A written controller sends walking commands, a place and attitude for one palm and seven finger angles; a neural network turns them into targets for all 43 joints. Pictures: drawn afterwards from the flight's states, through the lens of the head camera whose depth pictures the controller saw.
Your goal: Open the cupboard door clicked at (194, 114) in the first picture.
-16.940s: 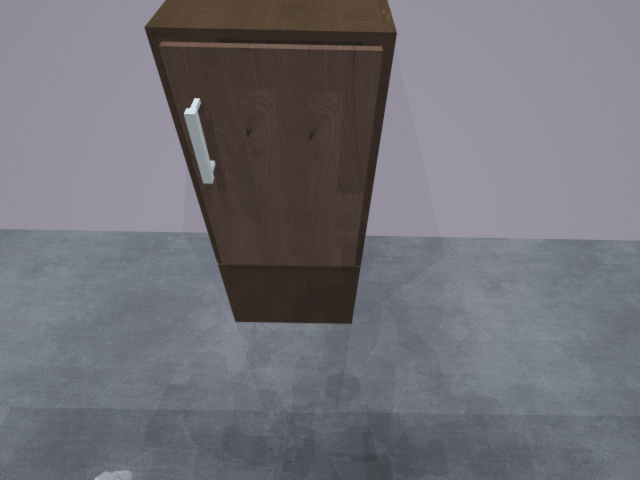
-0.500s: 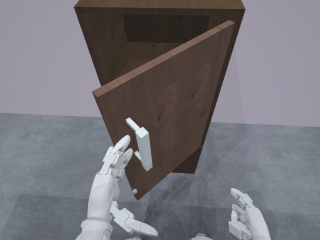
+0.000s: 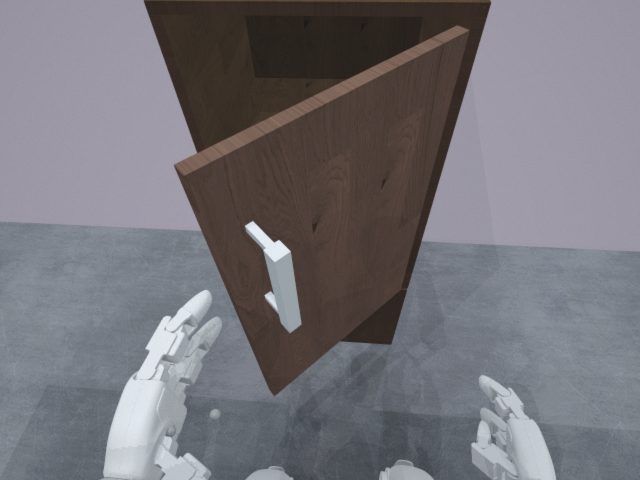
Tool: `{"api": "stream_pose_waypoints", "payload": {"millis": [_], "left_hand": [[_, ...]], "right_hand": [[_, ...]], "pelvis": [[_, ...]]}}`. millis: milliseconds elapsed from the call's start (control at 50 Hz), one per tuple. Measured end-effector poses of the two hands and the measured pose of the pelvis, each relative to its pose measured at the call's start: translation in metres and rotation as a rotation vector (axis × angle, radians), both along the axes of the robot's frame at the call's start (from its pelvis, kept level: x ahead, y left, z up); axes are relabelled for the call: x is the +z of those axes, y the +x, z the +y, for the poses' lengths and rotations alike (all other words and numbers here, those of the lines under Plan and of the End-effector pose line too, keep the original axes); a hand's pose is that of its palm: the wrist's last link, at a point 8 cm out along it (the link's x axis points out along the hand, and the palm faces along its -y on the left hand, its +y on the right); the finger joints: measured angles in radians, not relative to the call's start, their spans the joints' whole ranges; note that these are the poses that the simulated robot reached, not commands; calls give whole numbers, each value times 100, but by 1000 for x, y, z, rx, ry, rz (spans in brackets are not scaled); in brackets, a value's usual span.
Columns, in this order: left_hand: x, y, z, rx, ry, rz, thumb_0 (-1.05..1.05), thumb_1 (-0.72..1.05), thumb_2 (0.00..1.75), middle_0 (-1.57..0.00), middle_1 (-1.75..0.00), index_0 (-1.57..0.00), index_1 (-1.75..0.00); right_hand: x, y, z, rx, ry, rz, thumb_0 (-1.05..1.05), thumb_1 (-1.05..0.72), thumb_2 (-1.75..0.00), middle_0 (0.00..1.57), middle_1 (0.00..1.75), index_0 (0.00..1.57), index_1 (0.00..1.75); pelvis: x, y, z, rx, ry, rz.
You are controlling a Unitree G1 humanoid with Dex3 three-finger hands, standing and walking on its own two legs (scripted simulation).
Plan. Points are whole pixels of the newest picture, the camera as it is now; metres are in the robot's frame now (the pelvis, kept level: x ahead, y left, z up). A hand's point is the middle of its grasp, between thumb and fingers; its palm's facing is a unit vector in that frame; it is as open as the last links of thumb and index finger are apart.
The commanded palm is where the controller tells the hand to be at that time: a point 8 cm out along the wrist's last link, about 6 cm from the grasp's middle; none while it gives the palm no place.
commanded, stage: draw the hand back to the body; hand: left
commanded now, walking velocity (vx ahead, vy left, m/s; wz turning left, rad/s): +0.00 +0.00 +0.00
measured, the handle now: (274, 281) +0.32 +0.08 +0.09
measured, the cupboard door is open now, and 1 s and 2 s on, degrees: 45 45 45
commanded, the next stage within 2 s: step back with the hand held close in 1.60 s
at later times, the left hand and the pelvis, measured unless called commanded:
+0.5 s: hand (131, 391) +0.18 +0.18 +0.14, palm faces -0.01 -1.00 -0.07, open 16.2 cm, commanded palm +0.14 +0.24 +0.15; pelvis +0.00 +0.02 +0.02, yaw +0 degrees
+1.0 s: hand (9, 329) +0.21 +0.26 +0.20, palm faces +0.35 -0.85 -0.39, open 11.7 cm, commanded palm +0.16 +0.30 +0.22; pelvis +0.02 +0.03 +0.07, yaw -1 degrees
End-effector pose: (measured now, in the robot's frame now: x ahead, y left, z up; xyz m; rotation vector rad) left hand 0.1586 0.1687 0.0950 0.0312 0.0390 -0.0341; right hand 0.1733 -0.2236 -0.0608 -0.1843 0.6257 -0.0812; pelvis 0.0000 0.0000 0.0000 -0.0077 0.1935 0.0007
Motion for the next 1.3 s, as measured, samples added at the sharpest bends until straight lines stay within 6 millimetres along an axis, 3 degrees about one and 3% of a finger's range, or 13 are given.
{"api": "stream_pose_waypoints", "payload": {"millis": [140,340,540,580,680,900,1300], "left_hand": [[6,2,6,-23,18,-23,-2,-50,30,-15,-30,-15,-30],[33,4,38,12,29,-42,-2,-50,30,-15,-30,-15,-30],[52,2,68,29,46,-46,-2,-47,31,-15,-30,-16,-30],[59,1,75,73,141,-38,-2,-43,33,-15,-31,-16,-30],[76,-2,91,216,273,-14,-2,-31,38,-16,-31,-16,-30],[105,5,119,348,358,-49,-1,5,53,-17,-31,-18,-30],[156,13,150,494,451,-198,0,73,83,-20,-31,-21,-30]], "right_hand": [[3,-4,6,-9,2,-17,1,-91,-89,20,30,20,30],[20,-6,18,-21,13,-49,1,-91,-89,20,30,20,30],[38,6,28,0,-2,-93,1,-91,-89,20,30,20,30],[42,9,31,5,-14,-94,1,-91,-89,20,30,20,30],[51,14,41,14,-18,-84,1,-91,-89,20,30,20,30],[59,21,54,56,-19,-35,1,-91,-89,20,30,20,31],[60,28,26,22,-40,21,1,-91,-89,20,30,20,30]], "pelvis": [[0,-5,4,-5,-3,-12],[15,0,13,-5,-16,-58],[26,6,22,-1,-27,-100],[30,8,23,-3,-25,-113],[43,13,28,0,-23,-150],[63,20,32,-5,-13,-223],[74,25,21,-17,-9,-264]]}}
